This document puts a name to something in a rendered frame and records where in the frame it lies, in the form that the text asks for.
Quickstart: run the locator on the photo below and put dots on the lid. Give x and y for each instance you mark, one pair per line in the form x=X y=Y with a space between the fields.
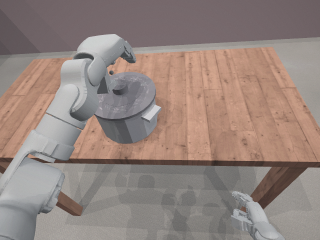
x=139 y=97

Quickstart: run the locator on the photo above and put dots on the left robot upper arm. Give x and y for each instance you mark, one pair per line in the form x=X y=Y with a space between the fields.
x=33 y=189

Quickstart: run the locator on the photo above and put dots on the pot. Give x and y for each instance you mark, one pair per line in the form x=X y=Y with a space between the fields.
x=134 y=129

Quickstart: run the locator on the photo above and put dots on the robot left hand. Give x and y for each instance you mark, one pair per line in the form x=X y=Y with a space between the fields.
x=109 y=47

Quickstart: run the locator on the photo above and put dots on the table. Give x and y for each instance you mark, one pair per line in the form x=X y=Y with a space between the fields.
x=224 y=107

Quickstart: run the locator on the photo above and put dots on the robot right forearm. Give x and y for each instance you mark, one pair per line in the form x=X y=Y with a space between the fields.
x=265 y=231

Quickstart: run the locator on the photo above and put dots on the robot right hand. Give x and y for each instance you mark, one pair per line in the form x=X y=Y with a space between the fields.
x=245 y=221

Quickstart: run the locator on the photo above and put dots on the knob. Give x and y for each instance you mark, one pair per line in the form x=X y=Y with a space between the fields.
x=121 y=87

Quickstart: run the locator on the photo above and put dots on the robot left forearm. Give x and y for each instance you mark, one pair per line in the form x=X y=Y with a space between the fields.
x=74 y=103

